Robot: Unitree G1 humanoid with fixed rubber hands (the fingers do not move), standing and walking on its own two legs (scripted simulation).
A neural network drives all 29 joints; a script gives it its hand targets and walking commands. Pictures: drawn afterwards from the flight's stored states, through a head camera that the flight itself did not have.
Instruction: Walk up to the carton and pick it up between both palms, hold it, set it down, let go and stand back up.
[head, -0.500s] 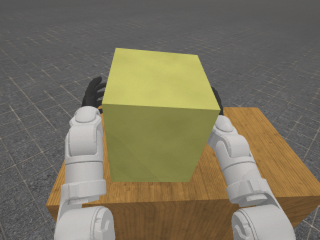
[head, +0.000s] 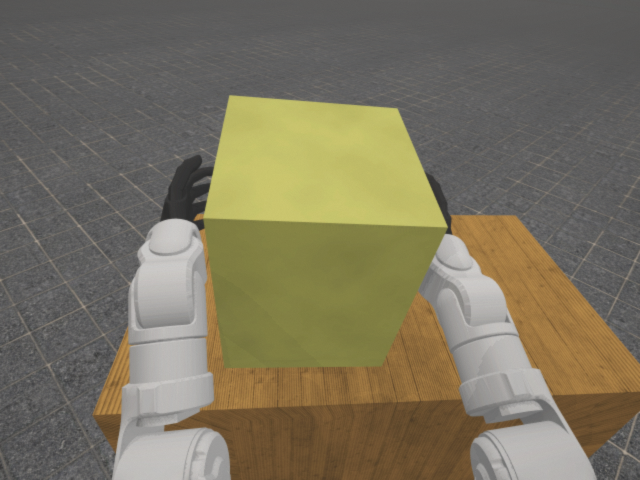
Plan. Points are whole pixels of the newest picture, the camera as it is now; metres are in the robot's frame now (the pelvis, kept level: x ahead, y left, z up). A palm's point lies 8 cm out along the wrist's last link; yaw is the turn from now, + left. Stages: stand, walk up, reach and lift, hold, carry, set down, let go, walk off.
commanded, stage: hold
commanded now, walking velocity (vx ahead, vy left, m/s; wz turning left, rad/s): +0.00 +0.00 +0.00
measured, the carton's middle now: (310, 239) +0.37 +0.01 +0.19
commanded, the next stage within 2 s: none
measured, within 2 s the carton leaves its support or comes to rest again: neither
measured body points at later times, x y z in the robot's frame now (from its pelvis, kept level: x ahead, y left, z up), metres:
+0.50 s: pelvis +0.00 +0.00 +0.00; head -0.05 +0.02 +0.45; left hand +0.37 +0.16 +0.22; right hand +0.37 -0.14 +0.20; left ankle +0.02 +0.11 -0.75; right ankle +0.02 -0.11 -0.75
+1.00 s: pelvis +0.00 +0.00 +0.00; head -0.06 +0.02 +0.45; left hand +0.37 +0.16 +0.21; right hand +0.37 -0.14 +0.20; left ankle +0.02 +0.11 -0.75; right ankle +0.02 -0.11 -0.75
